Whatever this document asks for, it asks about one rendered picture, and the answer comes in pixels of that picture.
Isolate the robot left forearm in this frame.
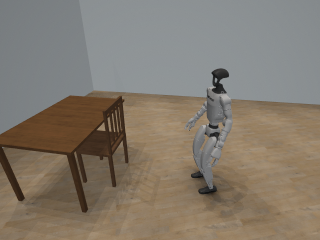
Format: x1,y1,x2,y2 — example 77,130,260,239
215,120,232,149

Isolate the robot left upper arm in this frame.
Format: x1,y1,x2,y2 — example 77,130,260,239
219,94,233,127

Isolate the robot right upper arm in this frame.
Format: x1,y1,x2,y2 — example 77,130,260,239
204,86,216,109

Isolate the chair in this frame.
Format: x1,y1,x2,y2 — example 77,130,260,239
76,96,129,187

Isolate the right robot thigh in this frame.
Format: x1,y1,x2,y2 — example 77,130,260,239
192,125,207,159

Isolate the robot left hand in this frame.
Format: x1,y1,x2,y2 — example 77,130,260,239
206,147,222,167

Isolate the robot torso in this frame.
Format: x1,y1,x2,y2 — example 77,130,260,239
205,86,228,138

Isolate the robot right hand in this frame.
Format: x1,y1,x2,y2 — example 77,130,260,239
184,118,197,131

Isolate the table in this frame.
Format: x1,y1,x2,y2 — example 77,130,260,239
0,95,126,213

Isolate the robot right forearm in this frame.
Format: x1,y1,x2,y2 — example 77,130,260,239
193,104,207,120

